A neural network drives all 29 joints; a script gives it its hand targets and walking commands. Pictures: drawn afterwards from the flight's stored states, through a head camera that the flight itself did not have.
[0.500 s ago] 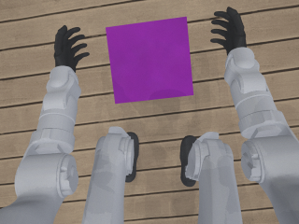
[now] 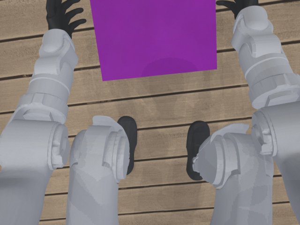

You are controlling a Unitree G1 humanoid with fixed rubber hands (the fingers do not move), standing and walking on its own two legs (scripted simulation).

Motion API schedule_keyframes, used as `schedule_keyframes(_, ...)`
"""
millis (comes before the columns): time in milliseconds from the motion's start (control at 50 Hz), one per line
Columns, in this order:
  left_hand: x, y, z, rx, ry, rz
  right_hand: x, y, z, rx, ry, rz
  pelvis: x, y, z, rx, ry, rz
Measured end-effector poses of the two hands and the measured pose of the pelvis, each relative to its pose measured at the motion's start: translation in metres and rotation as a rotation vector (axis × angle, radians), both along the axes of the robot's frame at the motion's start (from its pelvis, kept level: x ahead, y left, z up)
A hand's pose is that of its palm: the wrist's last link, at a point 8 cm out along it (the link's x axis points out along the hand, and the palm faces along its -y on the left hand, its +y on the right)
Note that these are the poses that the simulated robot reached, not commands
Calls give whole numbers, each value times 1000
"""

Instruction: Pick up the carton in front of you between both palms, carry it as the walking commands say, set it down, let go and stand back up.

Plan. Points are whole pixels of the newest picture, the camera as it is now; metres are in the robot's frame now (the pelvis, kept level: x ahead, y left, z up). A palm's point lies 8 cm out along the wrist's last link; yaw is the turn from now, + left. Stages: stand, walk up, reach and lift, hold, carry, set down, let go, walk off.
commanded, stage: reach and lift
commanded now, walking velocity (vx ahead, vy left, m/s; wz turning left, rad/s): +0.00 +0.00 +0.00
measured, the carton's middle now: (154, 31) +0.51 +0.04 -0.24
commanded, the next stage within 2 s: none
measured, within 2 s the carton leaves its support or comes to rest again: leaves its support in 0.66 s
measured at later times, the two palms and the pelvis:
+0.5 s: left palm (75, 23) +0.50 +0.20 -0.17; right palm (226, 7) +0.54 -0.10 -0.17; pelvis +0.00 +0.00 +0.01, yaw +0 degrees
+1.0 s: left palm (21, 19) +0.47 +0.19 -0.01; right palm out of the picture +0.51 -0.10 -0.01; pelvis +0.00 -0.01 +0.06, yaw +1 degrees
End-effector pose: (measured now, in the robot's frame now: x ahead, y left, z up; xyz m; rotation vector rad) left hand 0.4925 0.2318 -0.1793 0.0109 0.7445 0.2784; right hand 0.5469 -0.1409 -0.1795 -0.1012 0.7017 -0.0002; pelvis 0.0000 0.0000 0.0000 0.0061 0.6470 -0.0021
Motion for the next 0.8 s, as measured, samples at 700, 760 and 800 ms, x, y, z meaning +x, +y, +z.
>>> schedule_keyframes(700, 12, -36, 27, -34, -7, -4, -9, 38, 19, 7, 32, 28, -2, -5, -2, 4, 2, 4)
schedule_keyframes(760, 8, -39, 48, -44, -40, 4, -9, 35, 45, 19, 0, 21, -2, -6, 0, 0, -11, 6)
schedule_keyframes(800, 4, -41, 69, -47, -65, 7, -12, 33, 68, 30, -23, 9, -1, -7, 6, -2, -14, 7)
